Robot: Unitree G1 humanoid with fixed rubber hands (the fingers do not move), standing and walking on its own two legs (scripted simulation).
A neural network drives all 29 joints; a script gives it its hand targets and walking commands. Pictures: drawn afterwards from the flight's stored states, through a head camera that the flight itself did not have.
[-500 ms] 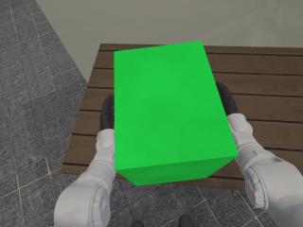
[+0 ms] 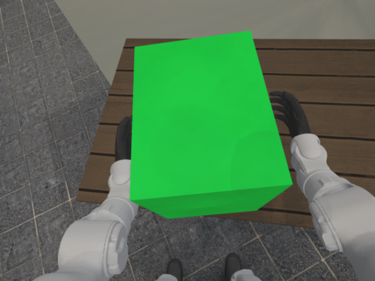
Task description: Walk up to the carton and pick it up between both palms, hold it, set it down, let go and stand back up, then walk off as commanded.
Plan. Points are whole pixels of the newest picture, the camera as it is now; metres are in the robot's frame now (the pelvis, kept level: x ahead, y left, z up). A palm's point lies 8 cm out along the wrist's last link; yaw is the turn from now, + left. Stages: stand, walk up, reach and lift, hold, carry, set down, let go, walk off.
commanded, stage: set down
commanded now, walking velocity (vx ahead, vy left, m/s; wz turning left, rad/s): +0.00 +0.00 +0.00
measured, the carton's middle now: (203, 138) +0.42 +0.02 -0.04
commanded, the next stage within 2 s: none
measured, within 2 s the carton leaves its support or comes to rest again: neither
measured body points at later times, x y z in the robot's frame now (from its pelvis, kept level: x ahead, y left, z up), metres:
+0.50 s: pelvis -0.03 +0.00 +0.00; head +0.09 -0.03 +0.43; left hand +0.31 +0.20 -0.04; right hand +0.38 -0.21 -0.04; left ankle -0.02 +0.18 -0.72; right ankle +0.02 -0.09 -0.72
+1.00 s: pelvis -0.02 +0.00 +0.01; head +0.05 -0.02 +0.45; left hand +0.26 +0.21 -0.04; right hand +0.32 -0.23 -0.03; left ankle -0.02 +0.18 -0.72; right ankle +0.02 -0.09 -0.72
